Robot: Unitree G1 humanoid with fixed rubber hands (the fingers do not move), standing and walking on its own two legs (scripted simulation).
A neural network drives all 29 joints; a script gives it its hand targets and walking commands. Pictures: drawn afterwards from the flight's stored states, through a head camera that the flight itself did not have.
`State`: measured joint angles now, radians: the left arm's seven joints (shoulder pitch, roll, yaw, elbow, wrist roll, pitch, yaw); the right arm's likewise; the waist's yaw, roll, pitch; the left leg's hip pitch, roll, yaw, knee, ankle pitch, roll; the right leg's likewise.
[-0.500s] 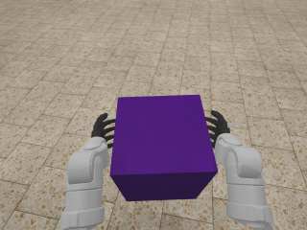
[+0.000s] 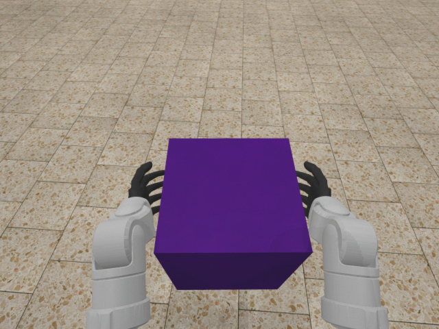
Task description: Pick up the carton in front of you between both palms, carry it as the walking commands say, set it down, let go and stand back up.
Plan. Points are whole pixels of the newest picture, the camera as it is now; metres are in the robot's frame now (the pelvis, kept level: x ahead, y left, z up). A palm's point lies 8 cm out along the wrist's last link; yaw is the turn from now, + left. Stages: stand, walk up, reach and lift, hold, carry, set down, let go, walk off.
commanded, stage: carry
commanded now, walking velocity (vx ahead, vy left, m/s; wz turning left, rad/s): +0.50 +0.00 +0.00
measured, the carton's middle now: (228, 220) +0.33 -0.01 +0.02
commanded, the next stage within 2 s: none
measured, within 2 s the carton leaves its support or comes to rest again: neither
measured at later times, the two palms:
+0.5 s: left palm (170, 129) +0.53 +0.11 +0.07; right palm (298, 120) +0.56 -0.19 +0.06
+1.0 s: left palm (167, 74) +0.74 +0.13 +0.08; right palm (275, 71) +0.75 -0.17 +0.08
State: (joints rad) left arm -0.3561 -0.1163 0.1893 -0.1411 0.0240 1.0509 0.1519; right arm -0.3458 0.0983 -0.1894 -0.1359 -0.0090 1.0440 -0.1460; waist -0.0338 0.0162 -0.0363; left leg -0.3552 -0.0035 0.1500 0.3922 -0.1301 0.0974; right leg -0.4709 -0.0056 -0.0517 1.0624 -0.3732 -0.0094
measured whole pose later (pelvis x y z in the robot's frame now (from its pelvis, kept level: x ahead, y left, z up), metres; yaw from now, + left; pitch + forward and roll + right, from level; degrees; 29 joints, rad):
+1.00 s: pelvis +0.50 -0.02 -0.01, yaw +1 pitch +4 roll +1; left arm -0.07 -0.13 0.07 -0.45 0.08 1.24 0.12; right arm -0.07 0.13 -0.07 -0.43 -0.07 1.22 -0.12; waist 0.00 -0.04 -0.12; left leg -0.39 0.04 0.24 0.48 -0.16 0.06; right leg -0.11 -0.07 -0.12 0.47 -0.42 0.02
